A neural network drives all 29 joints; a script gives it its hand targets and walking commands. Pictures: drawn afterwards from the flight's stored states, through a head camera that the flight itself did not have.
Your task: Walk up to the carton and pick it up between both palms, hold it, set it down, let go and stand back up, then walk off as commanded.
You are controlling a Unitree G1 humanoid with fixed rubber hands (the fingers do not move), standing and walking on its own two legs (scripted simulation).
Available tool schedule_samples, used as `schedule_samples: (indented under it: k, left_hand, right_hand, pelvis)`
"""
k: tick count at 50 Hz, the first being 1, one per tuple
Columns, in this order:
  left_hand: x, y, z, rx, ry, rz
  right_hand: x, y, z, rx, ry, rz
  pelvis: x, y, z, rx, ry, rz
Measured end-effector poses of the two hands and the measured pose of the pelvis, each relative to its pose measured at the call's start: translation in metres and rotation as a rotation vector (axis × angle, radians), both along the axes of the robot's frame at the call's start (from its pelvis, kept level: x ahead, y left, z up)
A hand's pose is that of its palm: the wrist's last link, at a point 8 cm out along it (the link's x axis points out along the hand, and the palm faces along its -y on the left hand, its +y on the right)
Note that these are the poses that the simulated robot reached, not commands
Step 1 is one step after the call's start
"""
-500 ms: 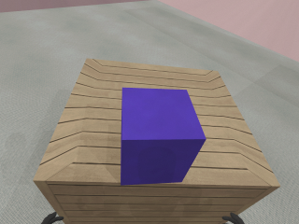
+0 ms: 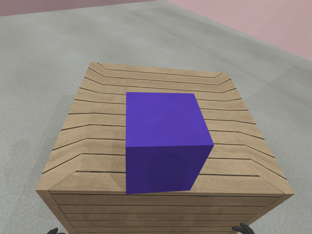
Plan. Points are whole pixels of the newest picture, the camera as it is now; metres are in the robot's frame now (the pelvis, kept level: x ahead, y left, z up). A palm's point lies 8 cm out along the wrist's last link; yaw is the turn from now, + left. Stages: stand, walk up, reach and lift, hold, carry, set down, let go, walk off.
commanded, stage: stand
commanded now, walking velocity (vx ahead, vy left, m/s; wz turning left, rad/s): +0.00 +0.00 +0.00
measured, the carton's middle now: (159, 143) +0.40 -0.01 +0.00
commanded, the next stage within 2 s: walk off in 0.80 s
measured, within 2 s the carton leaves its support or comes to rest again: neither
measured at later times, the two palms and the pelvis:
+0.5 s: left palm out of the picture +0.10 +0.27 -0.12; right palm out of the picture +0.12 -0.26 -0.08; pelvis +0.00 +0.00 +0.00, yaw +0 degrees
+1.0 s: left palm out of the picture +0.09 +0.27 -0.11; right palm out of the picture +0.10 -0.27 -0.09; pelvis -0.01 -0.01 +0.00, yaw +0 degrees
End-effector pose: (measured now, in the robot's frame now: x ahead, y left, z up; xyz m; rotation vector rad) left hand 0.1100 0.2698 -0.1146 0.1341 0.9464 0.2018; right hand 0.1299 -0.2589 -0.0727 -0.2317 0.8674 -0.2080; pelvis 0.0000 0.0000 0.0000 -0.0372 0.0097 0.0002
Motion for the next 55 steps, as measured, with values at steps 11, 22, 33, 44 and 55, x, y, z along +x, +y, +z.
schedule_samples:
  k: [11, 22, 33, 44, 55]
  left_hand:
    - [-0.002, 0.001, 0.000, 0.003, 0.007, 0.002]
    - [-0.007, 0.001, -0.001, 0.006, 0.023, 0.006]
    - [-0.014, 0.000, 0.000, 0.018, 0.041, 0.012]
    - [-0.020, -0.001, 0.003, 0.030, 0.048, 0.015]
    - [-0.035, 0.002, 0.000, 0.043, 0.082, 0.015]
  right_hand:
    - [-0.004, 0.000, -0.004, 0.005, 0.020, -0.007]
    - [-0.008, -0.001, -0.007, 0.009, 0.031, -0.012]
    - [-0.015, -0.004, -0.013, 0.022, 0.048, -0.020]
    - [-0.022, -0.006, -0.017, 0.035, 0.057, -0.023]
    - [-0.037, -0.013, -0.025, 0.031, 0.105, -0.039]
  pelvis:
    - [0.000, 0.000, 0.000, 0.000, 0.000, 0.000]
    - [-0.001, -0.001, 0.000, 0.001, -0.001, 0.000]
    - [-0.003, -0.004, 0.001, 0.005, -0.005, 0.000]
    - [-0.007, -0.007, 0.001, 0.009, -0.010, 0.000]
    - [-0.016, -0.008, -0.001, 0.011, -0.031, 0.001]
